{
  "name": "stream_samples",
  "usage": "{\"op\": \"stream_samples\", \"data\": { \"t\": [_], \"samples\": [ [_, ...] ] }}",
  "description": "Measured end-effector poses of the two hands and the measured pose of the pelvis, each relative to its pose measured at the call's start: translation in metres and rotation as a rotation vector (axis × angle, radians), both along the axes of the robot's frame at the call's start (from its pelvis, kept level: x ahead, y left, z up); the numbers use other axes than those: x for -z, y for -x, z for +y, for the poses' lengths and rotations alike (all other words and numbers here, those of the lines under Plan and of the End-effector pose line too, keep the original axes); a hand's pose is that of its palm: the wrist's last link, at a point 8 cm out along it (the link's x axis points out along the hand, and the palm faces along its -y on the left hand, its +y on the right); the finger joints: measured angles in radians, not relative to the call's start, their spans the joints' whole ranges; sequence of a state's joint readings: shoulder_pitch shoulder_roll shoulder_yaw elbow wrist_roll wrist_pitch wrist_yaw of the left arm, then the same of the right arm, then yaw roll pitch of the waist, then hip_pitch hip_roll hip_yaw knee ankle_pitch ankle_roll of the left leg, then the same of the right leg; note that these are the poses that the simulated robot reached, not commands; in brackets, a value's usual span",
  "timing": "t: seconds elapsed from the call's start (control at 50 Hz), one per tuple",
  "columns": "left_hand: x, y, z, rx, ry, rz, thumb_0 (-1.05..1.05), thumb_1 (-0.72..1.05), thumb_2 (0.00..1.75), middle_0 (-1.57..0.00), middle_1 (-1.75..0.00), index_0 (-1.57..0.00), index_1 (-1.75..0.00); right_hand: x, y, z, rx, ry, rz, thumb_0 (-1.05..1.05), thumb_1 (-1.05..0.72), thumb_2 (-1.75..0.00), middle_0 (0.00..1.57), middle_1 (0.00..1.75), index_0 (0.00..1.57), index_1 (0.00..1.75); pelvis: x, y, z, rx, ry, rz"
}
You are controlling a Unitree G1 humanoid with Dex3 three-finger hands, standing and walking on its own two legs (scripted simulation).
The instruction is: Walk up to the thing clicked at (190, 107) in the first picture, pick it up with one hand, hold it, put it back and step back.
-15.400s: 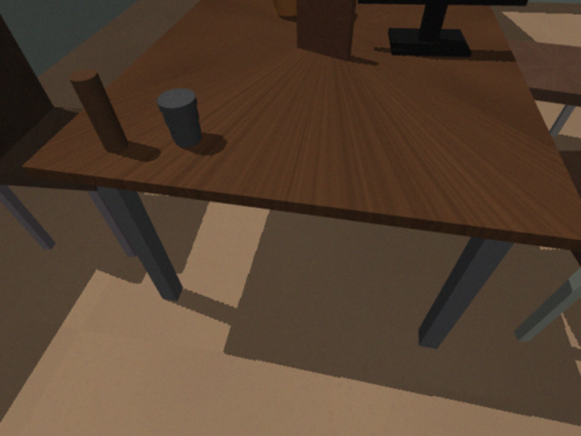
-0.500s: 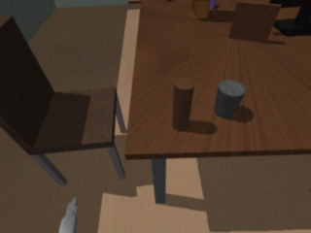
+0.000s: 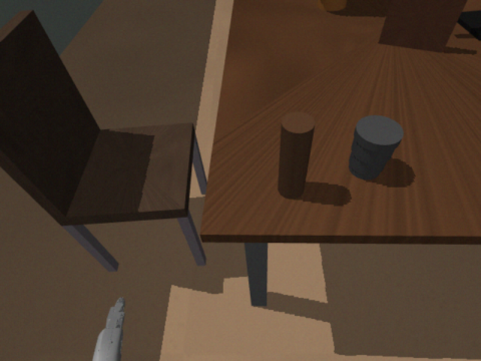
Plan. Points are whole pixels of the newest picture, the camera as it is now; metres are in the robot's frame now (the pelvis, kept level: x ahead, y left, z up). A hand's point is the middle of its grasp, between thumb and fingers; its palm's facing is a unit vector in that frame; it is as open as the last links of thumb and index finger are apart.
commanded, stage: go down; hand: right
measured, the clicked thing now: (371, 150) +0.52 -0.20 +0.04
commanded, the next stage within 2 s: approach in 1.42 s
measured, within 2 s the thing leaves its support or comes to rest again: neither
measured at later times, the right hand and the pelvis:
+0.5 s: hand out of the picture +0.40 -0.39 +0.17, palm faces +0.22 +0.98 +0.01, open 17.6 cm; pelvis +0.00 -0.01 -0.01, yaw +0 degrees
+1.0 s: hand out of the picture +0.41 -0.40 +0.18, palm faces +0.24 +0.97 +0.01, open 17.7 cm; pelvis +0.00 -0.01 -0.01, yaw +0 degrees
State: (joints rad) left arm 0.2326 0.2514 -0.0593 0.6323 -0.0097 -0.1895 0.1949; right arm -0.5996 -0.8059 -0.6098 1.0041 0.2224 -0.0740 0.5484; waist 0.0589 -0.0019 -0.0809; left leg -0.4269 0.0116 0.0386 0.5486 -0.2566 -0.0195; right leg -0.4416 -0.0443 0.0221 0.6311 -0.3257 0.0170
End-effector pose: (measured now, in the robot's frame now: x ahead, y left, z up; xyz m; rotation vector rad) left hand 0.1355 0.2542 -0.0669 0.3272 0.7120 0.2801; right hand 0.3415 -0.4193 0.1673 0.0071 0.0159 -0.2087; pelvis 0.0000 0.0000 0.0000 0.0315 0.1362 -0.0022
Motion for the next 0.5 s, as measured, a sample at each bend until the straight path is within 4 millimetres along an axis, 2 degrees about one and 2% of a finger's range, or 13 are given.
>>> {"op": "stream_samples", "data": {
  "t": [0.22,0.5],
  "samples": [
    [-0.001,-0.004,-0.003,0.001,0.003,-0.011,-0.01,-0.55,0.07,-0.06,-0.05,-0.06,-0.06,-0.003,-0.008,-0.008,0.008,-0.004,0.004,-0.01,0.56,-0.05,0.05,0.05,0.05,0.05,0.002,-0.002,-0.002,0.004,-0.004,0.017],
    [0.001,0.002,-0.004,-0.006,-0.007,0.009,-0.01,-0.55,0.07,-0.06,-0.05,-0.06,-0.06,-0.006,-0.022,-0.015,0.009,-0.007,0.000,-0.01,0.58,-0.05,0.05,0.05,0.05,0.05,0.006,0.000,-0.006,0.000,-0.011,0.040]
  ]
}}
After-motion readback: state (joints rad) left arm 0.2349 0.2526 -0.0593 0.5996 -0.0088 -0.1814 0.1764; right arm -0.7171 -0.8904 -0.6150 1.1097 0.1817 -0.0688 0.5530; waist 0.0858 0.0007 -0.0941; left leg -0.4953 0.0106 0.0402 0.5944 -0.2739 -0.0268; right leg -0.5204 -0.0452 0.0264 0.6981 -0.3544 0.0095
